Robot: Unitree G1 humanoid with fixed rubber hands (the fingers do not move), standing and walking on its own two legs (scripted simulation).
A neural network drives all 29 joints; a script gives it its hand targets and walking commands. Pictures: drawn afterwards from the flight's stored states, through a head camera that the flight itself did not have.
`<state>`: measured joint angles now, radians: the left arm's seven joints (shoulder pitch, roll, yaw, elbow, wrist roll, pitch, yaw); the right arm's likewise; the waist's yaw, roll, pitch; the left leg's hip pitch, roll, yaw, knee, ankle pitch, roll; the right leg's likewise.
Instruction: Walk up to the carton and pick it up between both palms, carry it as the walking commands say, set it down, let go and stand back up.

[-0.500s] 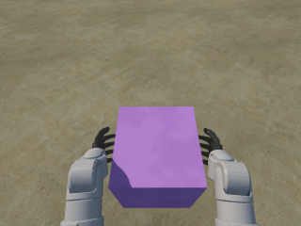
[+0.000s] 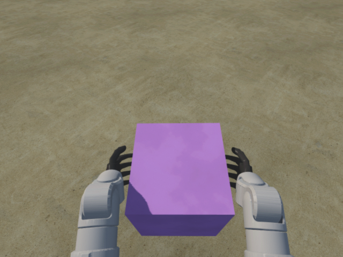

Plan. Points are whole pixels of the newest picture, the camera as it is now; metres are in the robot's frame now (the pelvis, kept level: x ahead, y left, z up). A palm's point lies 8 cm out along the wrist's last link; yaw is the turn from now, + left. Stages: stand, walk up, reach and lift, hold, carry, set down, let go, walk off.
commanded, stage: carry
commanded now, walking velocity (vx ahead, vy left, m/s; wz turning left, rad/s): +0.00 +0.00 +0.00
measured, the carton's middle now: (178, 182) +0.31 +0.00 -0.01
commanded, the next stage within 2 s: hold in 0.86 s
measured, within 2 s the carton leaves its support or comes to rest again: neither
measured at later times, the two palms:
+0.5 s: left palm (115, 178) +0.28 +0.15 +0.05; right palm (241, 179) +0.28 -0.14 +0.06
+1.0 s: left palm (117, 184) +0.28 +0.15 +0.03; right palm (238, 183) +0.28 -0.14 +0.03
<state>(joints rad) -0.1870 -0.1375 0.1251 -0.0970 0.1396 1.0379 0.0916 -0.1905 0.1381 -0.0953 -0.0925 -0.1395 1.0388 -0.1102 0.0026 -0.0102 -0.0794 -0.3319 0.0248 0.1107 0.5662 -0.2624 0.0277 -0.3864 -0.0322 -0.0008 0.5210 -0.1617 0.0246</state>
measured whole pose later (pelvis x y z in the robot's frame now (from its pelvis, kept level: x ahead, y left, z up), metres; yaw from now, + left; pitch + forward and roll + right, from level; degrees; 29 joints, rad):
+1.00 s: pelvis +0.00 -0.01 +0.01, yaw +3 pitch -6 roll +0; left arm -0.21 -0.14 0.13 0.17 0.22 0.76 0.06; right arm -0.18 0.14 -0.12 0.13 -0.23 0.77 -0.07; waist 0.00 0.00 0.07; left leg -0.16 0.01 0.06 0.51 -0.25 0.02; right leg -0.20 -0.02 0.00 0.47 -0.17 0.01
